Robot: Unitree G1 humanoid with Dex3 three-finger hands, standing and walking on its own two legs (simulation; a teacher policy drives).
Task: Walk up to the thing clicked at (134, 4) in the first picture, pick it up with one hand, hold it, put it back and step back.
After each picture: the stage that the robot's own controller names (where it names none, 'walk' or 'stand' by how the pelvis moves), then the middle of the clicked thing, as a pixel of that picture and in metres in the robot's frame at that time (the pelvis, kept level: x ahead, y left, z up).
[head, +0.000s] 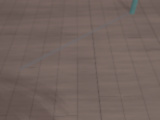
stand; (134, 5) +1.98 -0.69 -0.66
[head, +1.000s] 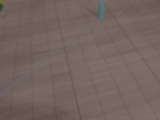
walk; (100, 10) +1.94 -0.13 -0.63
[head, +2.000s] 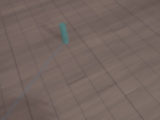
walk; (64, 33) +1.33 +0.28 -0.65
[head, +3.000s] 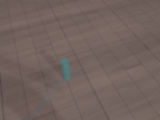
walk; (65, 69) +0.85 +0.23 -0.64
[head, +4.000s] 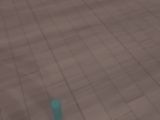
walk; (56, 110) +0.47 +0.18 -0.64
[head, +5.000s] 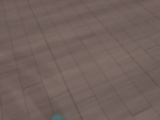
stand; out of the picture +0.39 +0.20 -0.65
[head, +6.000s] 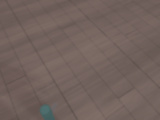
stand; (48, 115) +0.42 +0.24 -0.64
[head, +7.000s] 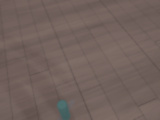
stand; (64, 111) +0.44 +0.20 -0.63
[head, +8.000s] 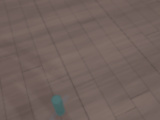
stand; (58, 106) +0.46 +0.20 -0.63
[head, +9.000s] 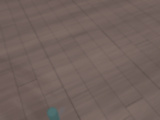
stand; (54, 118) +0.45 +0.23 -0.65
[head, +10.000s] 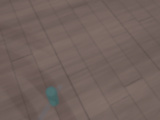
stand; (52, 97) +0.43 +0.21 -0.62
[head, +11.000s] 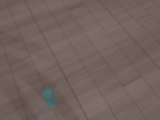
stand; (50, 98) +0.43 +0.23 -0.61
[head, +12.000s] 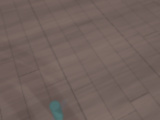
stand; (57, 111) +0.42 +0.20 -0.62
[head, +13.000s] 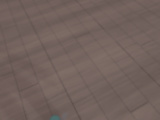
stand; out of the picture +0.38 +0.22 -0.65
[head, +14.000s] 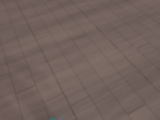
stand; out of the picture +0.37 +0.22 -0.66
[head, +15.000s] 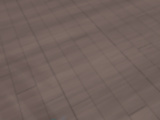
stand; out of the picture +0.36 +0.21 -0.66
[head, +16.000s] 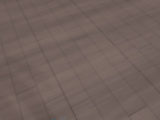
stand; out of the picture +0.36 +0.21 -0.66
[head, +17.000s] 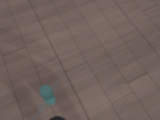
go down; (48, 95) +0.40 +0.21 -0.53
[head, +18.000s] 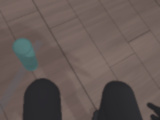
go down; (27, 57) +0.44 +0.26 -0.27
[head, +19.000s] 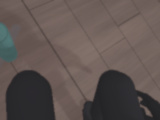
close in; (3, 45) +0.43 +0.28 -0.21
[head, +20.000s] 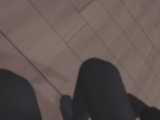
close; out of the picture +0.41 +0.31 -0.15
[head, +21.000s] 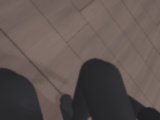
lift; out of the picture +0.39 +0.30 -0.15
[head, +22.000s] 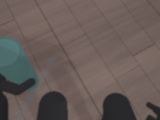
lift; (19, 71) +0.33 +0.21 +0.02
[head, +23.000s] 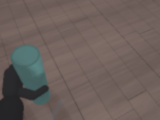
hold; (34, 80) +0.32 +0.17 +0.04
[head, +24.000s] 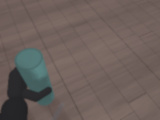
hold; (38, 81) +0.32 +0.16 +0.04
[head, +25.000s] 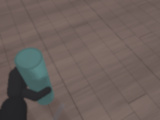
hold; (38, 81) +0.32 +0.16 +0.04
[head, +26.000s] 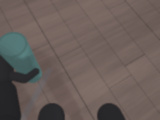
crouch; (25, 63) +0.39 +0.19 -0.02
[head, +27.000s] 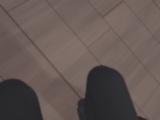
lower; out of the picture +0.45 +0.29 -0.09
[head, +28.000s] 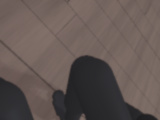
lower; out of the picture +0.43 +0.32 -0.16
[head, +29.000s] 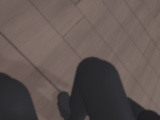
lower; out of the picture +0.41 +0.32 -0.16
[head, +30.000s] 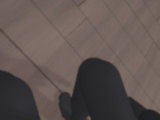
lower; out of the picture +0.40 +0.32 -0.16
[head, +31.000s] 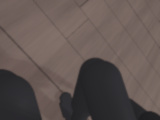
lower; out of the picture +0.39 +0.32 -0.16
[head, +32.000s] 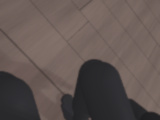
open; out of the picture +0.40 +0.31 -0.16
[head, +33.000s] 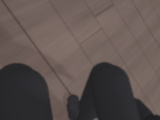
stand; out of the picture +0.41 +0.30 -0.18
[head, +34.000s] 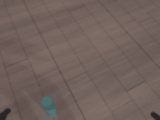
stand; (49, 107) +0.39 +0.20 -0.54
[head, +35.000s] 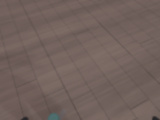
stand; out of the picture +0.39 +0.20 -0.60
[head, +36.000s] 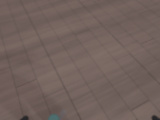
stand; out of the picture +0.38 +0.20 -0.60
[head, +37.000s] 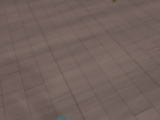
stand; out of the picture +0.39 +0.18 -0.65
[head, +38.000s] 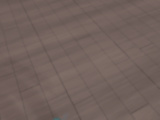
stand; out of the picture +0.38 +0.20 -0.66
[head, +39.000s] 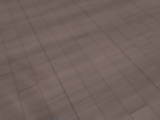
stand; out of the picture +0.36 +0.21 -0.66
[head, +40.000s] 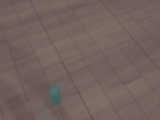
walk; (55, 96) +0.46 +0.16 -0.63
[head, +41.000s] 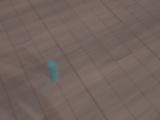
walk; (53, 71) +0.67 +0.23 -0.63
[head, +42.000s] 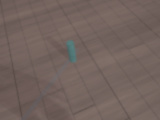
stand; (71, 52) +1.00 +0.21 -0.63
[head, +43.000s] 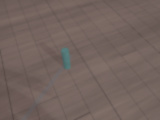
stand; (66, 59) +0.97 +0.19 -0.65
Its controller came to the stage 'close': yes
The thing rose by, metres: 0.67
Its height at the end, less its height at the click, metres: +0.00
